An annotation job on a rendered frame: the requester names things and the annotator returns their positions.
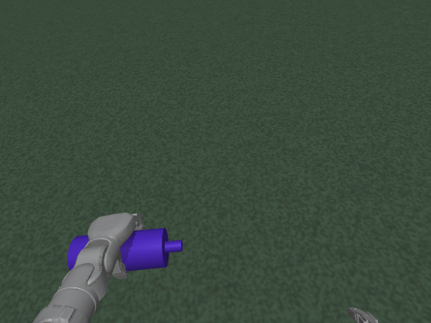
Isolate right robot hand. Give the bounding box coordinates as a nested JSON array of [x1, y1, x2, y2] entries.
[[348, 307, 378, 323]]

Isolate bottle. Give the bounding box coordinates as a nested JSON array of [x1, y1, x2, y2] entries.
[[67, 228, 183, 271]]

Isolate left robot hand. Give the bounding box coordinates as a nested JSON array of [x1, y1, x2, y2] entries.
[[88, 213, 145, 279]]

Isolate left robot arm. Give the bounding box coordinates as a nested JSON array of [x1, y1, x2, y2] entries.
[[33, 236, 120, 323]]

